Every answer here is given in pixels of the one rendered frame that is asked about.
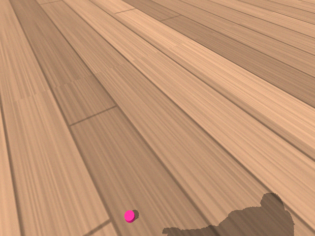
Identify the tin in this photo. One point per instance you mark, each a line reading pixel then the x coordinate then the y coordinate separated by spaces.
pixel 129 216

